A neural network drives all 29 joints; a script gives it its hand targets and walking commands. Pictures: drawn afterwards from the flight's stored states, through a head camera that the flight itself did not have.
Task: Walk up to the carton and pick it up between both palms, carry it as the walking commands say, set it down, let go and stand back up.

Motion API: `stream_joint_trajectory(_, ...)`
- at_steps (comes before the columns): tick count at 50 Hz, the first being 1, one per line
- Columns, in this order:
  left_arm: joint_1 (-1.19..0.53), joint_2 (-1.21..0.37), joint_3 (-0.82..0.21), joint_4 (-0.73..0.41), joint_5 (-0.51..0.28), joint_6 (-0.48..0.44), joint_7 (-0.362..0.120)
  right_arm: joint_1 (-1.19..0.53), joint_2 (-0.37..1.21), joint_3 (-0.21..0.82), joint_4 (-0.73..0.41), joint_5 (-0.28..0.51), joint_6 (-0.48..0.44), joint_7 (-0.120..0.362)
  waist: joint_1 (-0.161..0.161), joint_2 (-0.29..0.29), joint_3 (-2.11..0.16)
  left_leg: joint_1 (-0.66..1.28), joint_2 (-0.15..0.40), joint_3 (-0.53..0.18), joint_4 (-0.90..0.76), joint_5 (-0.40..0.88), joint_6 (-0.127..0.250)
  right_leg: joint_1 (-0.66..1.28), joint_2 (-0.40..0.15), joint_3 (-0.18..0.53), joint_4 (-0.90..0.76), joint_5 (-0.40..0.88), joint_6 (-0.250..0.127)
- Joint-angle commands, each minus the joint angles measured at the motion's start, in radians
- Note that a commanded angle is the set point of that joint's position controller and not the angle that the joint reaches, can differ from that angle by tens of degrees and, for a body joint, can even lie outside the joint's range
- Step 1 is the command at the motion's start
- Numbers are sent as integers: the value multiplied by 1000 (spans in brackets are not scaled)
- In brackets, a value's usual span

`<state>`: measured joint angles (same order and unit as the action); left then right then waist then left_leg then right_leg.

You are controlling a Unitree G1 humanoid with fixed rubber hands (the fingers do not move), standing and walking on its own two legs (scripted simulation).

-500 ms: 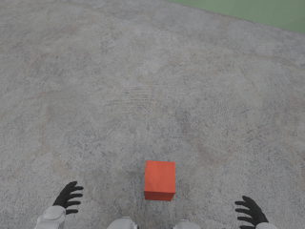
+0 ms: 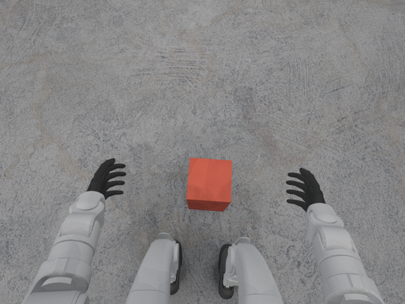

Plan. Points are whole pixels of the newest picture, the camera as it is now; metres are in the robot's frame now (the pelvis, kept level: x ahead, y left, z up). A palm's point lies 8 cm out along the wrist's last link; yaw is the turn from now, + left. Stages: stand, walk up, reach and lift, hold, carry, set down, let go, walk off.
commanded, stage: reach and lift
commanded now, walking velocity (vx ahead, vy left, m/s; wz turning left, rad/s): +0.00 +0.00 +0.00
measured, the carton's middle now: (208, 187) +0.44 -0.02 -0.56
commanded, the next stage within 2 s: none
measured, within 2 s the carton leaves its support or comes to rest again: neither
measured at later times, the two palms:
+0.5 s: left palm (144, 145) +0.45 +0.16 -0.15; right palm (276, 150) +0.45 -0.17 -0.14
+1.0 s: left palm (154, 166) +0.44 +0.15 -0.27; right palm (270, 168) +0.44 -0.18 -0.26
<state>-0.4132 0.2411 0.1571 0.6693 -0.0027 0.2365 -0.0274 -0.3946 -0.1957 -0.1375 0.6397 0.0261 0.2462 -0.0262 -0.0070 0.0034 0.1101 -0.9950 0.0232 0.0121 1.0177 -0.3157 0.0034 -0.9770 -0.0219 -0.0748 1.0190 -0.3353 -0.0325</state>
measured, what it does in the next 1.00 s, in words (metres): lowers itself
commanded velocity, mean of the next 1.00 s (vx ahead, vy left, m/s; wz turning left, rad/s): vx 0.00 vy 0.00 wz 0.00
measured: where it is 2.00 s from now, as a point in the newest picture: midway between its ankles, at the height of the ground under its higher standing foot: (201, 278)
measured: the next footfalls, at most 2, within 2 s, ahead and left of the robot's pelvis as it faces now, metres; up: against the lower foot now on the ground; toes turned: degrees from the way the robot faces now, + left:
none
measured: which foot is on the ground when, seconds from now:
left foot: down 0.00-1.00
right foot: down 0.00-1.00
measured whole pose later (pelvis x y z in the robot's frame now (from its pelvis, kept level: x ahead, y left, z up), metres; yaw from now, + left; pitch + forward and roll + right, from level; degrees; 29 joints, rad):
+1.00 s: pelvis -0.02 -0.02 -0.13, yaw +2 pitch +44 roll +1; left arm -0.90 0.15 0.19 0.83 0.01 0.04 0.12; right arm -0.87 -0.13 -0.22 0.76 0.06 0.03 -0.10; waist -0.03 0.01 -0.05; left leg -1.85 -0.03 -0.05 1.48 -0.39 -0.04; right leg -1.84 0.06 0.03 1.51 -0.43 0.01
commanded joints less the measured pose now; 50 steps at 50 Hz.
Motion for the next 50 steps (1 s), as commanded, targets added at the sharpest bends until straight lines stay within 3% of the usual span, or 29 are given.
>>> stream_joint_trajectory(1,-398,86,4,-141,-18,-45,24,-378,-139,-76,-170,1,-55,-14,-4,14,-687,131,-72,-13,-97,-67,2,221,55,76,-109,-41,19)
stream_joint_trajectory(3,-476,89,-10,-139,-13,-53,46,-421,-178,-119,-159,-20,-65,-23,-50,-1,-793,162,-64,-34,-82,-129,-6,185,62,58,-85,-63,17)
stream_joint_trajectory(5,-532,83,20,-68,4,-40,67,-549,-133,-75,-138,19,-58,-21,13,-15,-832,139,-64,-11,-61,-190,5,167,62,57,-74,-154,28)
stream_joint_trajectory(6,-553,68,10,-33,3,-33,79,-537,-144,-99,-84,-4,-60,-24,-18,-17,-823,147,-62,-25,-73,-210,4,129,68,45,-70,-137,23)
stream_joint_trajectory(10,-641,52,41,11,7,-60,113,-603,-103,-94,41,4,-77,-24,17,21,-852,87,-80,-20,-66,-224,-6,68,68,62,-57,-151,26)
stream_joint_trajectory(14,-712,22,77,5,13,-128,143,-733,-77,-83,17,21,-144,-40,53,9,-988,66,-91,-6,-31,-124,-11,60,90,73,-21,-85,27)
stream_joint_trajectory(16,-718,11,72,24,23,-149,158,-701,-78,-99,53,9,-167,-48,17,1,-1021,67,-98,7,-24,-88,-14,59,96,71,-35,-50,31)
stream_joint_trajectory(17,-783,-2,46,7,3,-165,161,-787,-95,-130,41,-13,-187,-51,-6,-18,-1003,35,-90,-43,-30,-57,-14,-2,111,59,2,-10,29)
stream_joint_trajectory(18,-727,-3,67,-33,23,-180,166,-761,-71,-106,21,-1,-198,-51,29,15,-1108,135,-93,-36,-24,19,-20,44,117,67,5,46,22)
stream_joint_trajectory(19,-706,-83,17,23,-8,-188,160,-710,-46,-106,111,5,-216,-48,-8,43,-946,20,-93,-24,-26,23,-24,-51,105,72,-18,54,17)
stream_joint_trajectory(20,-683,-37,79,10,19,-212,164,-709,-43,-115,58,-8,-231,-53,22,2,-1031,4,-111,1,9,115,-22,18,114,80,-6,132,23)
stream_joint_trajectory(21,-707,-59,58,10,13,-213,157,-733,-62,-143,46,-40,-243,-62,-28,7,-1056,5,-103,-13,11,137,-25,26,113,74,0,158,22)
stream_joint_trajectory(26,-567,-63,84,-76,41,-257,150,-524,-23,-158,18,-58,-283,-61,-21,37,-1304,82,-97,-51,71,487,-30,108,122,91,76,539,7)
stream_joint_trajectory(27,-498,-88,75,-70,38,-265,150,-476,-28,-178,-20,-63,-300,-57,-44,23,-1337,116,-101,-66,69,556,-26,96,123,83,68,583,22)
stream_joint_trajectory(28,-486,-102,67,-83,49,-277,146,-448,20,-156,5,-46,-304,-47,-19,73,-1297,120,-96,-78,76,622,-28,6,118,91,75,599,19)
stream_joint_trajectory(32,-465,-192,35,1,75,-265,146,-450,-12,-200,11,-53,-333,2,-84,120,-1158,283,-29,-180,127,784,-42,-469,125,71,79,388,34)
stream_joint_trajectory(33,-469,-210,15,18,65,-267,147,-401,25,-171,85,-35,-332,18,-88,110,-1095,268,-30,-181,127,719,-48,-524,115,78,68,309,37)
stream_joint_trajectory(36,-533,-162,7,-35,68,-266,150,-525,-64,-230,-86,-52,-356,19,-118,90,-1208,195,-40,-164,187,664,-57,-480,111,60,135,352,45)
stream_joint_trajectory(38,-594,-97,42,-56,49,-272,151,-546,-23,-164,-77,-23,-342,8,-58,25,-1197,-11,-66,-111,210,509,-40,-373,103,87,188,386,55)
stream_joint_trajectory(39,-610,-105,2,-141,40,-275,148,-569,52,-76,-177,35,-337,13,-26,17,-1318,8,-85,-88,236,556,-29,-285,99,100,207,477,69)
stream_joint_trajectory(41,-635,-55,46,-119,52,-270,151,-601,11,-83,-160,33,-322,-12,1,9,-1305,-168,-117,-36,274,392,-21,-171,96,116,263,454,63)
stream_joint_trajectory(42,-601,-9,99,16,79,-260,149,-598,-15,-116,-66,20,-305,-28,32,6,-1213,-290,-118,-4,310,284,-21,-209,91,115,292,379,77)
stream_joint_trajectory(43,-669,-2,65,-69,66,-258,150,-630,-1,-84,-128,30,-288,-39,17,-16,-1319,-295,-124,-1,323,244,-24,-150,99,110,314,358,78)
stream_joint_trajectory(44,-642,-30,46,58,44,-239,146,-596,-33,-114,-30,14,-276,-52,-21,-16,-1207,-342,-115,8,339,120,-22,-227,98,88,312,220,82)
stream_joint_trajectory(45,-633,-6,47,11,60,-244,153,-593,9,-90,-54,27,-267,-62,-1,5,-1224,-316,-123,13,329,112,-20,-240,104,84,314,192,80)
stream_joint_trajectory(46,-702,2,33,-45,33,-237,151,-612,-13,-89,-56,28,-253,-70,-40,-5,-1286,-309,-123,19,367,56,-28,-238,110,80,331,133,80)
stream_joint_trajectory(47,-694,25,53,30,23,-229,153,-632,21,-67,-5,43,-242,-80,-18,-9,-1213,-384,-121,30,379,-47,-24,-260,109,76,346,39,83)
stream_joint_trajectory(49,-747,25,61,101,-3,-215,150,-671,-28,-106,44,28,-233,-99,-73,-51,-1191,-476,-113,33,421,-123,-23,-281,107,72,370,-30,80)
stream_joint_trajectory(50,-769,25,33,17,-21,-218,150,-722,-16,-64,-54,67,-235,-105,-38,-19,-1245,-449,-114,34,430,-107,-17,-255,103,90,368,-39,72)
